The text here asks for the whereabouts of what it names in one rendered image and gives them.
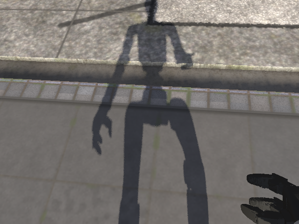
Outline robot right hand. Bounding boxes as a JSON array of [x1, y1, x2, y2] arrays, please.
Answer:
[[240, 173, 299, 224]]

